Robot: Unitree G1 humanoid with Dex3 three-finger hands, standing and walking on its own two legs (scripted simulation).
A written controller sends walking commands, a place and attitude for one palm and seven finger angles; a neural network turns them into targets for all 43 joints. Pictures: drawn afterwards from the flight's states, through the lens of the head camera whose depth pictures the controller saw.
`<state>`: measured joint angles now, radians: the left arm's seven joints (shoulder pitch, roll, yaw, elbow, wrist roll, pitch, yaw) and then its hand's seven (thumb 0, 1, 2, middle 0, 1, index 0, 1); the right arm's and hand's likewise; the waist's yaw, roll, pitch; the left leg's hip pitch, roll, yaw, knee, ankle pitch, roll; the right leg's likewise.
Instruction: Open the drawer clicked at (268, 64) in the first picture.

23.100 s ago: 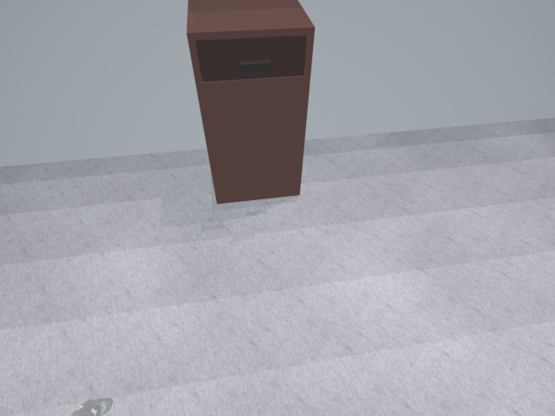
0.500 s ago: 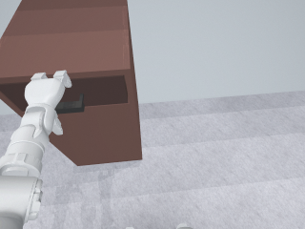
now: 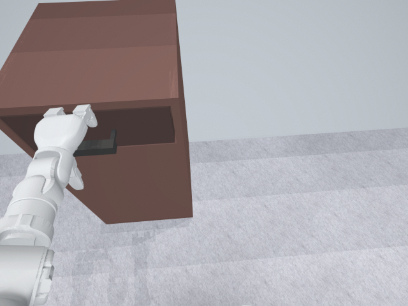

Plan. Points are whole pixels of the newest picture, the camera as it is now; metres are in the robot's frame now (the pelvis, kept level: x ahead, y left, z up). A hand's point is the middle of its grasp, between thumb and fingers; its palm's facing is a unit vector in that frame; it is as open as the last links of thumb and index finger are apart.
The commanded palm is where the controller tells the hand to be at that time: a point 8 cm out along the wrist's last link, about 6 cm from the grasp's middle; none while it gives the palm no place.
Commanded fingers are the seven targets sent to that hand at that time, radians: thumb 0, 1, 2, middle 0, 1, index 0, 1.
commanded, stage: re-aim the fingers above the handle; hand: left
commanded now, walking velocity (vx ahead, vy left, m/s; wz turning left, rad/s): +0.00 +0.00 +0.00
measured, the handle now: (94, 140) +0.48 +0.28 -0.03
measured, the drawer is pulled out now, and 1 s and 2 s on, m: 0.00 0.00 0.00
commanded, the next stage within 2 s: lower the fingers behind the handle in 0.70 s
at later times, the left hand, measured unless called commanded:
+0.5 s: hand (77, 155) +0.40 +0.27 +0.03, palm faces -0.09 -0.04 -1.00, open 13.8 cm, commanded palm +0.40 +0.27 +0.09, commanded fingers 0.00 -0.50 0.30 -0.30 -1.20 -0.30 -1.20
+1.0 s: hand (84, 155) +0.41 +0.27 +0.02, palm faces -0.10 -0.07 -0.99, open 13.8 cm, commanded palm +0.40 +0.28 +0.07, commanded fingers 0.00 -0.50 0.30 -0.30 -1.20 -0.30 -1.20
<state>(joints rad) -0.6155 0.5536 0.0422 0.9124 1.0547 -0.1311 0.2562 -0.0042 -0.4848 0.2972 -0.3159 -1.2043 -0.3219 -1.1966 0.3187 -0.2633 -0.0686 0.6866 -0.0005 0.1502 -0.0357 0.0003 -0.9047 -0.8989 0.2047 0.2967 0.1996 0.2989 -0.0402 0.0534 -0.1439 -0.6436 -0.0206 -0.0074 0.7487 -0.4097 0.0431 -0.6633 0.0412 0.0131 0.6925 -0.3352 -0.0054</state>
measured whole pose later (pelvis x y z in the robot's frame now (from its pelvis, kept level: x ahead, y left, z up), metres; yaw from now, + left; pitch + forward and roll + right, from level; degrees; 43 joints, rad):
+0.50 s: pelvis -0.01 +0.00 +0.00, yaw +1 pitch +15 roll -2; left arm -0.57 0.52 0.00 0.85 1.04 -0.15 0.23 0.00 -0.49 0.30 -0.32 -1.20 -0.32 -1.20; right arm 0.32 -0.25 -0.07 0.68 0.00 0.15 -0.04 0.00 -0.90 -0.90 0.21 0.30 0.20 0.30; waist -0.03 0.05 -0.13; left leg -0.60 -0.03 -0.02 0.73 -0.40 0.04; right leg -0.62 0.03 0.00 0.68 -0.33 -0.01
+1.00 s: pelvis -0.01 -0.01 +0.00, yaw +0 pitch +17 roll -1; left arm -0.59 0.56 0.06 0.90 1.07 -0.23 0.23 0.00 -0.49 0.30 -0.32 -1.20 -0.32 -1.20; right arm 0.34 -0.26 -0.06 0.69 -0.01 0.14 -0.05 0.00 -0.90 -0.90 0.21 0.30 0.20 0.30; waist -0.05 0.04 -0.14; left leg -0.66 -0.02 -0.01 0.77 -0.40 0.04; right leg -0.68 0.05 0.01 0.72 -0.33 -0.01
